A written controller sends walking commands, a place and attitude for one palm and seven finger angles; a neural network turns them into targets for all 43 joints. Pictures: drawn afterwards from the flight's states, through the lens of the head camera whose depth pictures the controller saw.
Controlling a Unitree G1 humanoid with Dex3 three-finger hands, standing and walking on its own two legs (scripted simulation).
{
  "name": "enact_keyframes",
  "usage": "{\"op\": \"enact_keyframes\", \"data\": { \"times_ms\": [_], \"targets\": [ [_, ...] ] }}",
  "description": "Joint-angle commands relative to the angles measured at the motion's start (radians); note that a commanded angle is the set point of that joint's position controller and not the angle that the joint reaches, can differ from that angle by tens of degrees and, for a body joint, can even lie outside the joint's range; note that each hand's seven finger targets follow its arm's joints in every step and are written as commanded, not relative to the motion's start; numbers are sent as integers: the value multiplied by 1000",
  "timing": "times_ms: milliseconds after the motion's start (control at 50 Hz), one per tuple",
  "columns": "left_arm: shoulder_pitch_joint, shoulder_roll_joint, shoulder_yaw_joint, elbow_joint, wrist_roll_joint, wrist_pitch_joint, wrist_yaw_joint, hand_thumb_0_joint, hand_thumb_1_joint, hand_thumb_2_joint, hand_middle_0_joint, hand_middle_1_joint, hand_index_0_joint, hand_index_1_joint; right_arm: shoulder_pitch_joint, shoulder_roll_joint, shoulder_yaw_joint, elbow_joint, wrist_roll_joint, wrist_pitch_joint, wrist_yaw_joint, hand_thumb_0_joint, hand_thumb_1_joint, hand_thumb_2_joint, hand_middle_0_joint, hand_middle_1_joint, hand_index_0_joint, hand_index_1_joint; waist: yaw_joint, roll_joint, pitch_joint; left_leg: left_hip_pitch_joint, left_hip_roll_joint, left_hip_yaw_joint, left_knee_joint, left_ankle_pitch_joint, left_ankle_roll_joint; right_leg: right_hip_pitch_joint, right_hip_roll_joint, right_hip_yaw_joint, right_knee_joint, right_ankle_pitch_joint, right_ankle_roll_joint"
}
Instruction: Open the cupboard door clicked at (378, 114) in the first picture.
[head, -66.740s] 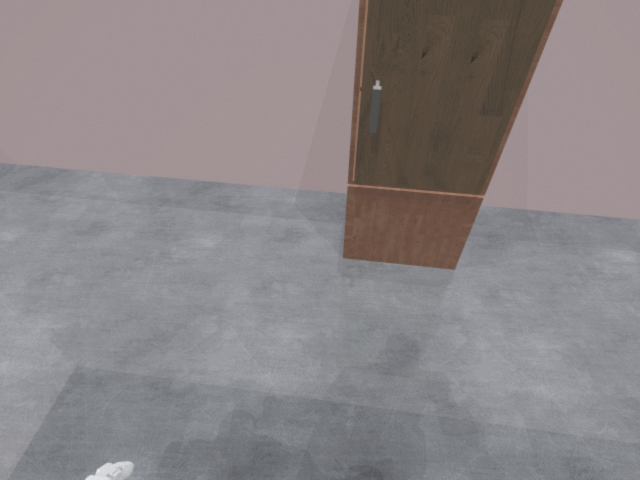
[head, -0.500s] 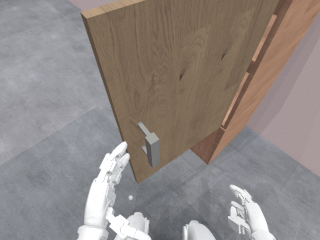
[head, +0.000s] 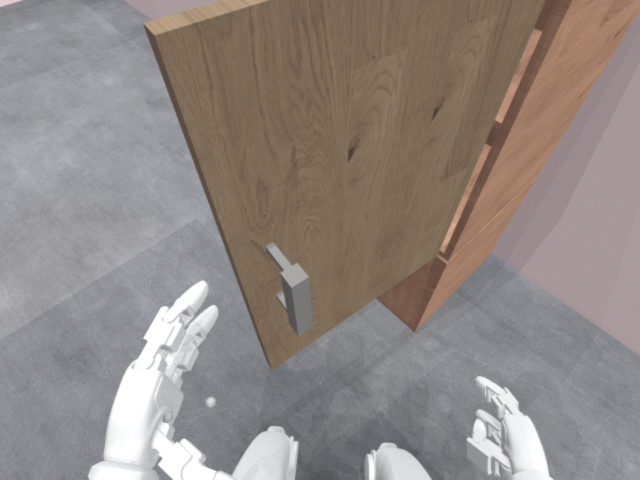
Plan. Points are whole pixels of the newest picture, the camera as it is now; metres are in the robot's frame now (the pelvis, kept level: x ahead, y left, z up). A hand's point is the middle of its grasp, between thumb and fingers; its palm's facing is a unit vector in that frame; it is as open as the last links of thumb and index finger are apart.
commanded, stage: draw the hand back to the body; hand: left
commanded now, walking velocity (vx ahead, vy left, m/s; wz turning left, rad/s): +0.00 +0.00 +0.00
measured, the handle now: (288, 290) +0.33 +0.06 +0.06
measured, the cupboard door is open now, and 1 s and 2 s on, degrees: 83 83 83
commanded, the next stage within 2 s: step back with the hand held close in 1.44 s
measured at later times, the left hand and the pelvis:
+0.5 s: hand (87, 375) +0.19 +0.20 +0.16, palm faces +0.10 -0.97 -0.24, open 15.5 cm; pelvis +0.02 +0.03 +0.06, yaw +0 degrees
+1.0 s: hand out of the picture +0.23 +0.28 +0.26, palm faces +0.40 -0.82 -0.40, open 9.8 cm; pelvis +0.04 +0.04 +0.11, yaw -1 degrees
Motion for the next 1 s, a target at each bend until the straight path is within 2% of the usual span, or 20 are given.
{"op": "enact_keyframes", "data": {
  "times_ms": [0, 40, 60, 100, 140, 240, 320, 340, 360, 380, 400, 420, 480, 540, 600, 700, 760, 840, 900, 980],
  "targets": [
    [104, 77, 82, -284, -29, -14, 5, 0, -500, 300, -150, -300, -150, -300, -49, -97, -33, -199, 17, -37, -16, 0, -900, -900, 200, 300, 200, 300, -6, -47, -182, 239, -24, 18, -242, 236, 37, 263, -12, 69, -321, 336, 37],
    [96, 70, 92, -240, -45, 22, -3, 0, -500, 300, -150, -300, -150, -300, -52, -104, -29, -197, 21, -31, -25, 0, -900, -900, 200, 300, 200, 300, -22, -113, -111, 221, -22, 9, -261, 190, 39, 267, -11, 71, -370, 262, 41],
    [84, 59, 77, -237, -46, 29, -13, 0, -500, 300, -150, -300, -150, -300, -52, -110, -26, -201, 23, -34, -28, 0, -900, -900, 200, 300, 200, 300, -35, -125, -84, 223, -22, 10, -266, 171, 39, 252, -15, 73, -385, 235, 47],
    [77, 82, 99, -238, -57, 38, -28, 0, -500, 300, -150, -300, -150, -300, -46, -118, -22, -201, 23, -40, -34, 0, -900, -900, 200, 300, 200, 300, -32, -114, -57, 237, -21, 7, -288, 151, 39, 250, -14, 70, -408, 183, 42],
    [62, 108, 118, -251, -68, 41, -40, 0, -500, 300, -150, -300, -150, -300, -46, -124, -17, -206, 23, -46, -39, 0, -900, -900, 200, 300, 200, 300, -30, -89, -30, 255, -20, 2, -313, 137, 41, 259, -11, 63, -428, 145, 36],
    [41, 174, 188, -353, -94, 21, -56, 0, -500, 300, -150, -300, -150, -300, -34, -123, -9, -207, 27, -68, -42, 0, -900, -900, 200, 300, 200, 300, -11, 12, -72, 355, -17, -1, -368, 181, 39, 303, 0, 39, -433, 194, 25],
    [57, 166, 200, -382, -115, 49, -61, 0, -360, 360, -155, -300, -155, -300, -39, -122, -3, -205, 37, -85, -37, 0, -900, -900, 200, 300, 200, 300, -7, 68, -47, 418, -10, -16, -427, 189, 32, 315, 8, 6, -445, 217, 22],
    [63, 172, 209, -370, -116, 67, -62, 0, -325, 375, -156, -300, -156, -300, -43, -125, -3, -201, 38, -86, -36, 0, -900, -900, 200, 300, 200, 300, -5, 56, -44, 423, -7, -23, -437, 193, 33, 327, 11, 3, -451, 222, 22],
    [105, 282, 219, -417, 22, 157, 62, 0, -290, 390, -158, -300, -158, -300, -32, -120, -7, -218, 30, -59, -69, 0, -900, -900, 200, 300, 200, 300, 51, 66, -78, 461, 8, -8, -495, 214, 32, 368, -21, 68, -508, 248, 8],
    [127, 210, 186, -434, 39, 211, 119, 0, -255, 405, -159, -300, -159, -300, -22, -104, 4, -227, 26, -47, -79, 0, -900, -900, 200, 300, 200, 300, 23, 48, -38, 472, 8, -7, -511, 218, 32, 376, -25, 53, -523, 249, 12],
    [137, 178, 167, -420, 46, 245, 143, 0, -220, 420, -160, -300, -160, -300, -23, -105, 4, -221, 25, -40, -82, 0, -900, -900, 200, 300, 200, 300, 14, 26, -1, 471, 11, -11, -519, 209, 31, 370, -25, 47, -535, 244, 16],
    [140, 174, 167, -412, 62, 270, 166, 0, -185, 435, -161, -300, -161, -300, -17, -105, 7, -210, 26, -32, -81, 0, -900, -900, 200, 300, 200, 300, 14, 49, 22, 483, 15, -13, -531, 222, 31, 386, -26, 40, -541, 253, 16],
    [94, 212, 196, -427, 88, 313, 212, 0, -80, 480, -165, -300, -165, -300, -27, -113, 17, -201, 21, -25, -86, 0, -900, -900, 200, 300, 200, 300, 11, -4, 39, 529, 20, -19, -568, 258, 34, 432, -25, 30, -575, 281, 18],
    [30, 272, 254, -444, 98, 328, 245, 0, 25, 525, -169, -300, -169, -300, -43, -119, 24, -184, 15, -39, -99, 0, -900, -900, 200, 300, 200, 300, 17, -26, 38, 578, 21, -19, -608, 247, 38, 485, -27, 33, -622, 275, 20],
    [-6, 274, 268, -466, 102, 333, 261, 0, 130, 570, -173, -300, -173, -300, -43, -116, 33, -163, 15, -59, -101, 0, -900, -900, 200, 300, 200, 300, 18, 20, 44, 637, 27, -31, -655, 263, 34, 517, -33, 30, -639, 294, 19],
    [-16, 288, 317, -478, 102, 337, 267, 0, 305, 645, -179, -300, -179, -300, -56, -121, 36, -113, 12, -95, -90, 0, -900, -900, 200, 300, 200, 300, 28, 54, 56, 715, 36, -38, -708, 385, 23, 590, -34, 29, -681, 370, 21],
    [-12, 293, 351, -433, 98, 341, 264, 0, 410, 690, -182, -300, -182, -300, -73, -122, 34, -85, 11, -107, -82, 0, -900, -900, 200, 300, 200, 300, 33, 29, 90, 739, 36, -26, -736, 441, 19, 635, -32, 29, -715, 411, 22],
    [-47, 332, 424, -418, 93, 331, 260, 0, 550, 750, -187, -300, -187, -300, -89, -128, 28, -55, 7, -119, -73, 0, -900, -900, 200, 300, 200, 300, 45, -8, 87, 778, 41, -21, -773, 516, 14, 696, -28, 26, -752, 462, 22],
    [-91, 346, 462, -443, 87, 321, 257, 0, 655, 795, -191, -300, -191, -300, -99, -126, 26, -40, 6, -126, -67, 0, -900, -900, 200, 300, 200, 300, 46, 38, 87, 815, 40, -12, -798, 552, 8, 725, -30, 31, -776, 484, 23],
    [-155, 378, 519, -437, 81, 310, 260, 0, 795, 855, -196, -300, -196, -300, -117, -127, 24, -16, 4, -136, -64, 0, -900, -900, 200, 300, 200, 300, 49, 52, 107, 833, 35, -6, -834, 529, 7, 758, -29, 30, -810, 483, 21]
  ]
}}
